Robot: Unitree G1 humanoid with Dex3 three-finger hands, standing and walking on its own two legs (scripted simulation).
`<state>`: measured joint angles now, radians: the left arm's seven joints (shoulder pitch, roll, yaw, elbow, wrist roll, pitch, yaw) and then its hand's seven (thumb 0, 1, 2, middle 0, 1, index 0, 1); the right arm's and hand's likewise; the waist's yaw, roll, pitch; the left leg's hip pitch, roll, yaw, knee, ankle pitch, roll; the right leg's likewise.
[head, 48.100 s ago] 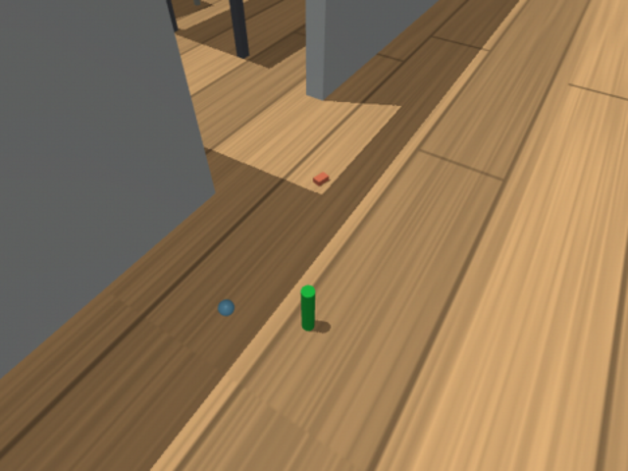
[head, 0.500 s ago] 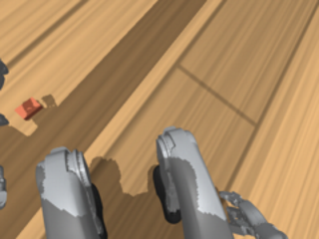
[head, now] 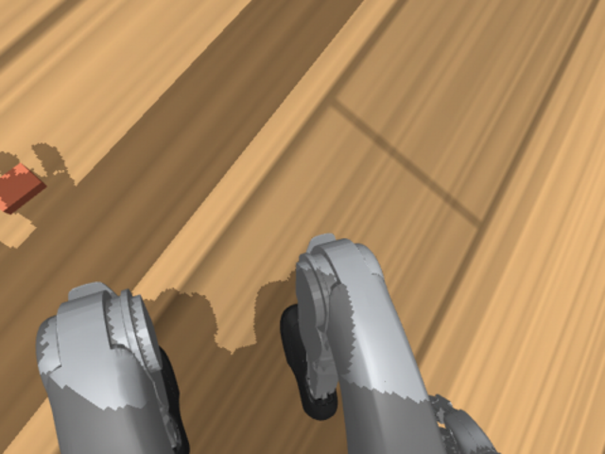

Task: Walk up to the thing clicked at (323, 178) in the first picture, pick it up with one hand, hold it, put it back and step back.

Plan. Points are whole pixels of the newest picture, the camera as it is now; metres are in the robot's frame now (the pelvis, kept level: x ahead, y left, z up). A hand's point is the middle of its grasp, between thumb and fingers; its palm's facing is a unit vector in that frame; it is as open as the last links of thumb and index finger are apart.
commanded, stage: home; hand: left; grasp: from above
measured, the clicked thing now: (15, 188) +0.48 +0.32 -0.30
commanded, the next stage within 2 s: none
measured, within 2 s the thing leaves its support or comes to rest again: neither
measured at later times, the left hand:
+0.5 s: hand out of the picture +0.31 +0.29 +0.05, palm faces -0.15 -0.75 -0.64, open 7.7 cm
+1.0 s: hand out of the picture +0.24 +0.23 +0.27, palm faces +0.23 -0.95 -0.23, open 7.4 cm
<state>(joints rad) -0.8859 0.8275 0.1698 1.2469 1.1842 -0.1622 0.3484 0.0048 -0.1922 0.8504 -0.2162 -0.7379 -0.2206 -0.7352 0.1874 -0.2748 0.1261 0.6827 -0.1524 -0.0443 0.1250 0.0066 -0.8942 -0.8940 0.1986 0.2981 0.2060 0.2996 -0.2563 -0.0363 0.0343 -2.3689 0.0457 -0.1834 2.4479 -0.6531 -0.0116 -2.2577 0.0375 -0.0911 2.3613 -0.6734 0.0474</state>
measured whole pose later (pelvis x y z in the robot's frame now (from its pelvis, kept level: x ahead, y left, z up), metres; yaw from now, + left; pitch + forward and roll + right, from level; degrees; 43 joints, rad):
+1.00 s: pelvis +0.06 +0.00 +0.35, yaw +10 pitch +19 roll -4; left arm 0.27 0.25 0.09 0.06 -0.06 0.41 0.06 0.02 0.90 0.90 -0.20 -0.30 -0.20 -0.30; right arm 0.24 -0.20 0.05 0.56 0.04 -0.16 -0.15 0.01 -0.90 -0.90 0.20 0.30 0.21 0.30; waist -0.08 0.04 -0.18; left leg -1.07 0.06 -0.06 1.27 -0.53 -0.02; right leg -0.99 0.00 -0.06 1.21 -0.55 0.01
